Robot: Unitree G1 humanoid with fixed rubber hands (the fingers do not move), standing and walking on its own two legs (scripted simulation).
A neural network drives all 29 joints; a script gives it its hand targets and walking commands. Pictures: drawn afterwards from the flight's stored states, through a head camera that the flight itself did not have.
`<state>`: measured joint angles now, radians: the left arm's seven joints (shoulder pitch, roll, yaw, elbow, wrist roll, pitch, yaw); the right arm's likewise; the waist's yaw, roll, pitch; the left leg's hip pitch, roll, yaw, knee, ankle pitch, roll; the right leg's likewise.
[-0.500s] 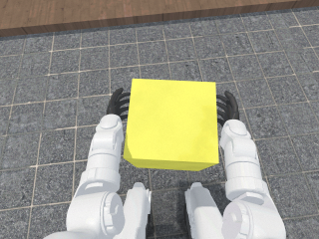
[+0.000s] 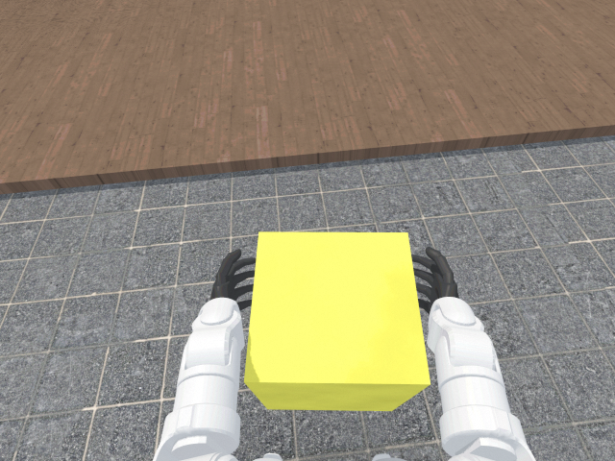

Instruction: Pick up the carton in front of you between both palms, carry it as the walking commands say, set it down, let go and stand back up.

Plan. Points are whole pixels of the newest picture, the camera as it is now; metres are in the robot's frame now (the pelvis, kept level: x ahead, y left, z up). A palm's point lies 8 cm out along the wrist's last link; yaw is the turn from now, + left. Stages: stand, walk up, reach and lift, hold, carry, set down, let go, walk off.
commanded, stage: reach and lift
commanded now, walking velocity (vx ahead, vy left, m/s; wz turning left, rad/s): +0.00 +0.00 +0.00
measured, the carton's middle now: (331, 329) +0.32 -0.01 -0.08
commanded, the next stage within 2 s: hold in 1.20 s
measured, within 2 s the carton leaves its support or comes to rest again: neither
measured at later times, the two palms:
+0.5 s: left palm (203, 295) +0.30 +0.15 +0.07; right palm (449, 282) +0.31 -0.14 +0.07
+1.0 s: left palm (203, 286) +0.31 +0.15 +0.08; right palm (451, 280) +0.31 -0.15 +0.07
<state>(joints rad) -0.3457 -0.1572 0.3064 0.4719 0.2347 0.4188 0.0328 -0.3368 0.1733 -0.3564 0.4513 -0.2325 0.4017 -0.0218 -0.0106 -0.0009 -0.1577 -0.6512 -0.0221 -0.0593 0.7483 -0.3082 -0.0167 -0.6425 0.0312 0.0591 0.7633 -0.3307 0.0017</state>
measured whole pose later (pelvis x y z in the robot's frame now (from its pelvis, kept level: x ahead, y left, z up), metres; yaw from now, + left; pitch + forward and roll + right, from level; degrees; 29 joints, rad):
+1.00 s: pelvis +0.02 +0.00 +0.04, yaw +0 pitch -6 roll +0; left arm -0.28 -0.16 0.23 0.32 0.30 0.68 0.01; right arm -0.28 0.16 -0.25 0.32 -0.30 0.66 0.00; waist 0.00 0.01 0.00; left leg -0.09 -0.01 -0.07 0.38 -0.19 -0.01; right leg -0.07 0.02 0.06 0.38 -0.21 0.00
